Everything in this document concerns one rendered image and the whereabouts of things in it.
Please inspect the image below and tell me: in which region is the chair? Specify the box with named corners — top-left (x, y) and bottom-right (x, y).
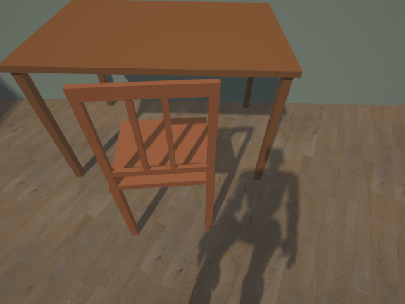
top-left (62, 79), bottom-right (221, 236)

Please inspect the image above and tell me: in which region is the table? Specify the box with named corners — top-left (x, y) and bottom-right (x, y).
top-left (0, 0), bottom-right (302, 180)

